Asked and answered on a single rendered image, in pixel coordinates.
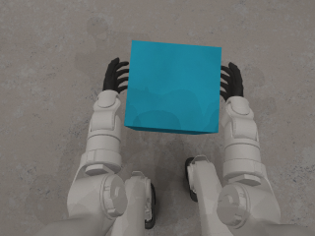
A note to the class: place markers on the robot left thigh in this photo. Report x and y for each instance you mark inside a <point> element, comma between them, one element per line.
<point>139,194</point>

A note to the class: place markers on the robot right shin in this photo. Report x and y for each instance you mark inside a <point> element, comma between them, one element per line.
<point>201,158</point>

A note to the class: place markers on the right robot forearm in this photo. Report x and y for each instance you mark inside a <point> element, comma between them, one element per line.
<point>242,157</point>

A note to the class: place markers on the right robot upper arm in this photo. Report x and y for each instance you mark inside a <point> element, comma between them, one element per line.
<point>250,211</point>

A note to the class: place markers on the robot left hand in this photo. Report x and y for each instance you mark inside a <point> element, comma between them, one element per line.
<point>111,81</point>

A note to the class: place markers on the left robot upper arm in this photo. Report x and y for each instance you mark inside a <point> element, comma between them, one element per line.
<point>94,203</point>

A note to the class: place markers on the robot right hand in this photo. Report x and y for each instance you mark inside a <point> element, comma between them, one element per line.
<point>234,86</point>

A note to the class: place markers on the carton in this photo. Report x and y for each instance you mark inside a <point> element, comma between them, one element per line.
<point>173,88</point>

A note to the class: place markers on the left robot forearm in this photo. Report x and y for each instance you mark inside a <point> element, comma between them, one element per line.
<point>102,153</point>

